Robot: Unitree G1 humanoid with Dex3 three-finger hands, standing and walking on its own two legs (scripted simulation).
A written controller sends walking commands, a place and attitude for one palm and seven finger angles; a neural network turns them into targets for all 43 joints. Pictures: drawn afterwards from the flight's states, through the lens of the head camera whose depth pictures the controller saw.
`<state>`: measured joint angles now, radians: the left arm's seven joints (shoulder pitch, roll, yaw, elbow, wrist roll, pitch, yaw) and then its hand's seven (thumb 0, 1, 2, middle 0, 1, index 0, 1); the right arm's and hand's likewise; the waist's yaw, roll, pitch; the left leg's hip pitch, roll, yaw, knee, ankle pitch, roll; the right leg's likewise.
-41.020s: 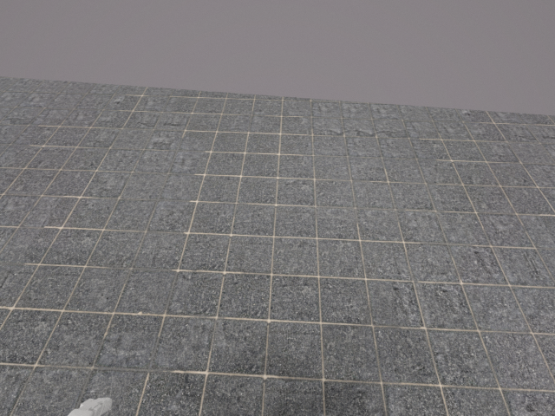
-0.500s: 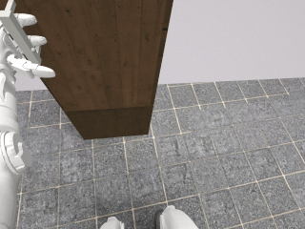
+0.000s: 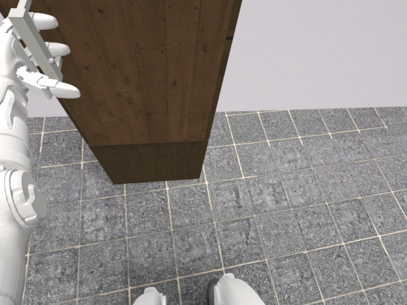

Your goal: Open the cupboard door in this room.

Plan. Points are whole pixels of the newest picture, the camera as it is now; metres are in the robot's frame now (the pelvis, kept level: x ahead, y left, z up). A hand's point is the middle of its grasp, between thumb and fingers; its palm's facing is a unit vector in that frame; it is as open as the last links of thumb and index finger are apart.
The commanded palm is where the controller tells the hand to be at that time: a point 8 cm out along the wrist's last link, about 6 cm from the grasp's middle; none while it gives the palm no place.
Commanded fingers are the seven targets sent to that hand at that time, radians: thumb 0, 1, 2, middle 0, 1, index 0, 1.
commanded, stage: close the thumb around the handle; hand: left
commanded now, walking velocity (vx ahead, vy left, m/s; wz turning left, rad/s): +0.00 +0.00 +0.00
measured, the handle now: (41, 42) +0.57 +0.24 +0.12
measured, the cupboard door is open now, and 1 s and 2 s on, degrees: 0 1 19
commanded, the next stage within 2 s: pull the door open along its arc in 0.70 s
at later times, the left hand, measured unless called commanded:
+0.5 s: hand (54, 62) +0.53 +0.21 +0.12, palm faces +0.00 -1.00 +0.00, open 7.5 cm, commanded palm +0.51 +0.25 +0.11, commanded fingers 0.00 0.90 0.90 -0.40 -1.35 -0.40 -1.35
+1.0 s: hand (55, 66) +0.52 +0.21 +0.12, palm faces -0.01 -1.00 +0.00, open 5.3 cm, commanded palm +0.48 +0.26 +0.11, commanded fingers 0.00 0.90 0.90 -0.40 -1.35 -0.40 -1.35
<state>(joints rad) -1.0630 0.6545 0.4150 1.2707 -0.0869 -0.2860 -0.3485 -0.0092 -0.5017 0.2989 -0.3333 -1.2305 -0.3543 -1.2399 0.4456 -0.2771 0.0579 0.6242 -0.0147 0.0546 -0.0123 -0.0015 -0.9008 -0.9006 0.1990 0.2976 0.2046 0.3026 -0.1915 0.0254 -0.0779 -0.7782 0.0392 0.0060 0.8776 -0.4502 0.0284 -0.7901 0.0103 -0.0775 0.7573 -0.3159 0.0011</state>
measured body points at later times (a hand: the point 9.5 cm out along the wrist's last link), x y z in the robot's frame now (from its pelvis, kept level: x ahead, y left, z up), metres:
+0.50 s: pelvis +0.00 +0.00 +0.00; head +0.13 +0.02 +0.43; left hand +0.52 +0.27 +0.12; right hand -0.03 -0.26 -0.10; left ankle -0.03 +0.09 -0.70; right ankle +0.02 -0.13 -0.70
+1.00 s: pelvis +0.01 +0.00 +0.00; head +0.13 +0.01 +0.44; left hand +0.52 +0.27 +0.12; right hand -0.01 -0.26 -0.10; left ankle -0.03 +0.09 -0.70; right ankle +0.02 -0.13 -0.70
